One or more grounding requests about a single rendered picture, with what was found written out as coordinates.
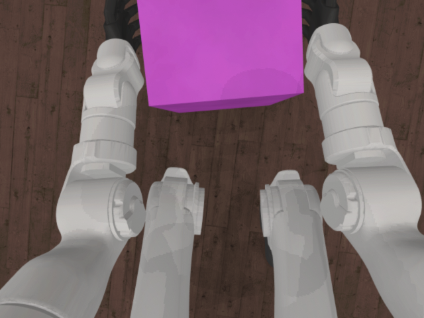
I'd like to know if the robot left upper arm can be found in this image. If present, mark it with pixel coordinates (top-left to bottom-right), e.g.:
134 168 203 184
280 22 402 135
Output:
0 177 146 318

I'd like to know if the robot right forearm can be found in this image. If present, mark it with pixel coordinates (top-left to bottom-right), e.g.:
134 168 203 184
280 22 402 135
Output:
304 23 422 215

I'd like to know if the left robot shin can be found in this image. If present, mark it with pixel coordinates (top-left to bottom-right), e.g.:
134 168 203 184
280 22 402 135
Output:
145 167 193 222

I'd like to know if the robot left forearm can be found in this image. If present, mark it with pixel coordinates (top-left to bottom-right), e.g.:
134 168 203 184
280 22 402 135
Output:
56 38 144 229

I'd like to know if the left robot hand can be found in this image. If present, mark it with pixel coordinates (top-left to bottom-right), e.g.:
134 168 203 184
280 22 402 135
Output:
103 0 142 53

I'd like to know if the right robot hand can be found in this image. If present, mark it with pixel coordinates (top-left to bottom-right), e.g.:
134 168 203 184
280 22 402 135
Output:
301 0 339 44

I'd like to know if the right robot thigh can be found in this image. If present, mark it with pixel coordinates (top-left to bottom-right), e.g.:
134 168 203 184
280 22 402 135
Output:
260 180 338 318

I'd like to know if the carton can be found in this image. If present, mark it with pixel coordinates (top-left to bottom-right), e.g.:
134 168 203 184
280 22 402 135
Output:
137 0 304 113

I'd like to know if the robot right upper arm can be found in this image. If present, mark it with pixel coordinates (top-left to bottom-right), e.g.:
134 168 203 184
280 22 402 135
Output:
320 166 424 318

